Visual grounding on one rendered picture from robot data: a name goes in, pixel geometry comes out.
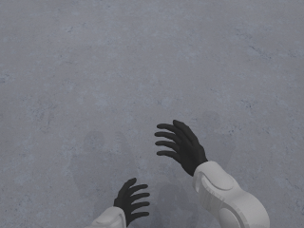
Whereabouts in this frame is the left robot hand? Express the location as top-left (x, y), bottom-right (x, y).
top-left (113, 178), bottom-right (150, 227)

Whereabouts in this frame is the left robot forearm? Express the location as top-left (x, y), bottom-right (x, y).
top-left (85, 206), bottom-right (126, 228)

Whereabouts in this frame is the right robot hand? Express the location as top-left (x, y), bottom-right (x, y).
top-left (154, 120), bottom-right (208, 177)

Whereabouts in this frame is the right robot forearm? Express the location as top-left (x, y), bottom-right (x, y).
top-left (192, 161), bottom-right (270, 228)

